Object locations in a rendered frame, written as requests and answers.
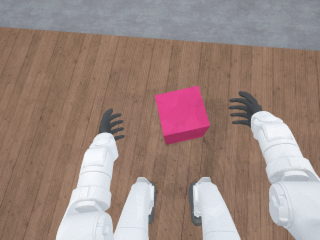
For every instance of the right robot hand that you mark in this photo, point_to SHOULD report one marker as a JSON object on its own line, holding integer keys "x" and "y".
{"x": 251, "y": 108}

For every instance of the carton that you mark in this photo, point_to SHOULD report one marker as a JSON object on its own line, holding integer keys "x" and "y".
{"x": 182, "y": 115}

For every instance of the robot right upper arm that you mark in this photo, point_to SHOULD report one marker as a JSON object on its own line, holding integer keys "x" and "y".
{"x": 295, "y": 205}

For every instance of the robot left upper arm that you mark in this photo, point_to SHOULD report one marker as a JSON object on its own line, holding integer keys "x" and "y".
{"x": 95, "y": 225}

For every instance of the robot left foot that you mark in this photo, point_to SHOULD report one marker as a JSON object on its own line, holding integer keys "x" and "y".
{"x": 151, "y": 216}

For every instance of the left robot hand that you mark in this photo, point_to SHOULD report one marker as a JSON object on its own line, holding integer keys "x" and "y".
{"x": 105, "y": 125}

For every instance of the right robot forearm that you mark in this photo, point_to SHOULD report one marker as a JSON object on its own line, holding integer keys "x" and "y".
{"x": 284, "y": 160}

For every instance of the left robot thigh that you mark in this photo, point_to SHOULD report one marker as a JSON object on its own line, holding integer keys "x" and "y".
{"x": 133, "y": 223}

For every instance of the left robot forearm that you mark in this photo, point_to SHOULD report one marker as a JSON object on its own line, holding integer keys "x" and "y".
{"x": 93, "y": 188}

